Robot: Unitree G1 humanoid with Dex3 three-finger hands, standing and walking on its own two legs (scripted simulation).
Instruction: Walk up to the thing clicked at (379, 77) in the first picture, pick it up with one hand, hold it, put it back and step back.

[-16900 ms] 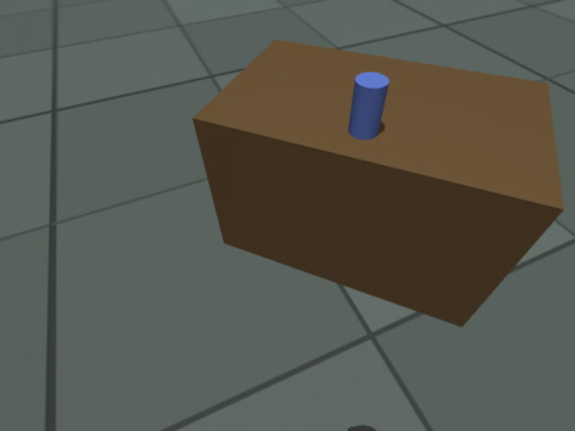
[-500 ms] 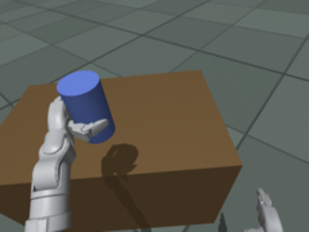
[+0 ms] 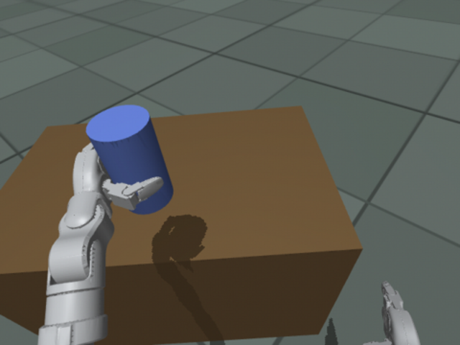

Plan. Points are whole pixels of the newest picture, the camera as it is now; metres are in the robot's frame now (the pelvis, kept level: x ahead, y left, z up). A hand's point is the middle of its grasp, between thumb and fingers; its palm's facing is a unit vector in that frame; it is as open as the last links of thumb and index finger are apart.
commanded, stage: hold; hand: left
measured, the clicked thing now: (135, 163) +0.35 +0.16 +0.19
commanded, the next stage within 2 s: crouch in 1.68 s
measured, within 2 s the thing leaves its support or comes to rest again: neither
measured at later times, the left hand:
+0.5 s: hand (136, 175) +0.33 +0.17 +0.17, palm faces +0.16 -0.99 +0.00, open 11.6 cm
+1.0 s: hand (138, 171) +0.34 +0.16 +0.18, palm faces +0.16 -0.99 +0.02, open 11.6 cm
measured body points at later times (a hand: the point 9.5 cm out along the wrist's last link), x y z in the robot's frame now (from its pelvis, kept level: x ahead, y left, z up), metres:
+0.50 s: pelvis +0.00 +0.00 +0.00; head -0.02 -0.02 +0.45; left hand +0.32 +0.22 +0.18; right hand +0.17 -0.26 -0.08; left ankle +0.04 +0.13 -0.73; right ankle -0.05 -0.13 -0.73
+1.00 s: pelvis +0.00 +0.00 +0.00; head -0.02 -0.02 +0.45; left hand +0.33 +0.21 +0.18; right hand +0.17 -0.26 -0.08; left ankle +0.04 +0.13 -0.73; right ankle -0.05 -0.13 -0.73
